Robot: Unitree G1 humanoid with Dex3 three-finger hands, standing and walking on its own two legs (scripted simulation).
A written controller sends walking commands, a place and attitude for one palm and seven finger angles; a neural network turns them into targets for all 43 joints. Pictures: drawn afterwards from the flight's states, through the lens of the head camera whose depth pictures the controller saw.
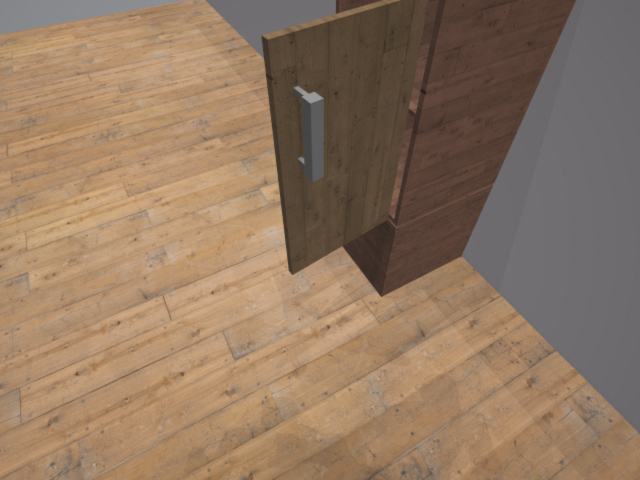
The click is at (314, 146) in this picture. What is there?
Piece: cupboard door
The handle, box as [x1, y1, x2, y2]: [293, 86, 323, 181]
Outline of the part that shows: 293,87 293,92 302,100 304,157 298,158 298,162 305,169 305,175 313,181 323,176 323,98 315,92 309,94 298,86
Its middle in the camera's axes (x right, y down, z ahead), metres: -0.03 -0.18 +0.68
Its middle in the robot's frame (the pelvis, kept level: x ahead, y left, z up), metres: +0.65 +0.06 +0.07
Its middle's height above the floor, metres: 0.85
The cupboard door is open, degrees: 97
